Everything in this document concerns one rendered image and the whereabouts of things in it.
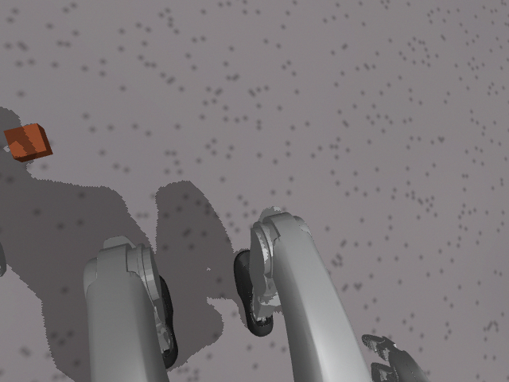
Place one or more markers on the right robot hand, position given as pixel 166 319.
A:
pixel 403 368

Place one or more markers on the right robot foot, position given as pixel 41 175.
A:
pixel 244 288

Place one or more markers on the left robot foot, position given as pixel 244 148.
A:
pixel 170 355

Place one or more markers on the small box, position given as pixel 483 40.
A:
pixel 28 142

